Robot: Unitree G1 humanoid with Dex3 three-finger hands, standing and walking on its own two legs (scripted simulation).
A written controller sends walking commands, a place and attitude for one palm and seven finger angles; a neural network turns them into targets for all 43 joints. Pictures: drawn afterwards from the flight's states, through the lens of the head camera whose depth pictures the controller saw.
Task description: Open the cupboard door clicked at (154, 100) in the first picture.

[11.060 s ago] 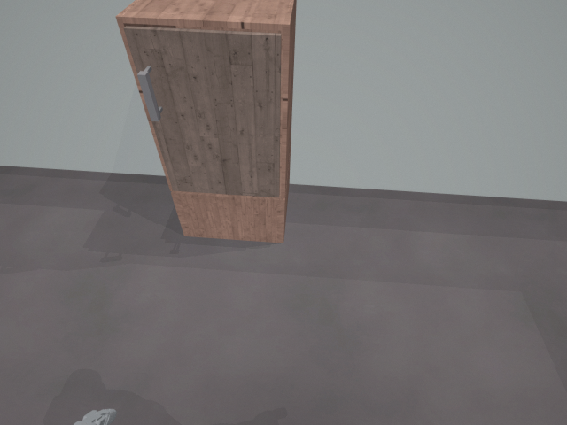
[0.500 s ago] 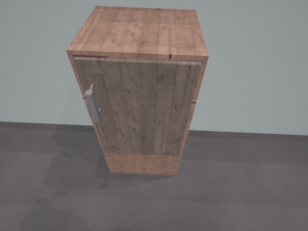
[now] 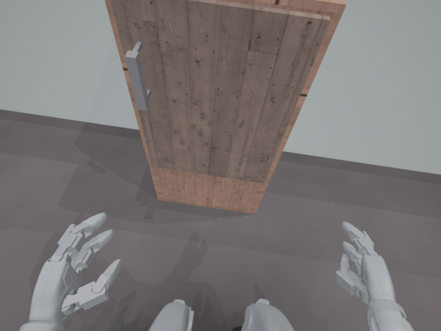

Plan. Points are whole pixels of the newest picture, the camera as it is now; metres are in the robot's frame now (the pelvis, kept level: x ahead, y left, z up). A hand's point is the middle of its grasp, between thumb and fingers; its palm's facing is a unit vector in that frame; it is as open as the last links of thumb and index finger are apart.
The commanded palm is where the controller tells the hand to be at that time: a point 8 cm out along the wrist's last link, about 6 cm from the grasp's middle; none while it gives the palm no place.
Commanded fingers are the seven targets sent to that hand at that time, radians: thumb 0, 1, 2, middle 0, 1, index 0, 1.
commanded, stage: raise the hand with hooked fingers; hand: left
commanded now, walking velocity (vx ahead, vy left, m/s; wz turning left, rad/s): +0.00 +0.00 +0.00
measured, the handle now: (141, 77) +0.61 +0.26 +0.06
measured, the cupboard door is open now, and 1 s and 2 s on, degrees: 0 0 0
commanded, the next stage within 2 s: move the hooked fingers beside the handle in 1.58 s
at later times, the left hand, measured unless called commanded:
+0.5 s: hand (78, 228) +0.25 +0.26 +0.05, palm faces +0.03 -1.00 -0.07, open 12.2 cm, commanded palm +0.22 +0.31 +0.06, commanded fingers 0.00 -0.31 0.38 -0.29 -1.08 -0.29 -1.08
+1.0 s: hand (59, 193) +0.29 +0.30 +0.08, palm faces -0.01 -1.00 -0.06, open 13.9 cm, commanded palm +0.27 +0.35 +0.08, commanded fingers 0.00 -0.50 0.30 -0.30 -1.20 -0.30 -1.20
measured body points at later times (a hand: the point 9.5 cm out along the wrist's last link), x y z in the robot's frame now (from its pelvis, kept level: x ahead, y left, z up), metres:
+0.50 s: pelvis +0.00 +0.02 +0.01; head +0.07 +0.04 +0.45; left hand +0.24 +0.31 +0.06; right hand +0.14 -0.24 -0.07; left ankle -0.01 +0.12 -0.65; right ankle +0.05 -0.09 -0.65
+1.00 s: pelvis +0.01 +0.03 +0.02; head +0.09 +0.05 +0.47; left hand +0.28 +0.35 +0.08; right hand +0.18 -0.20 -0.05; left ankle -0.01 +0.12 -0.65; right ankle +0.05 -0.09 -0.65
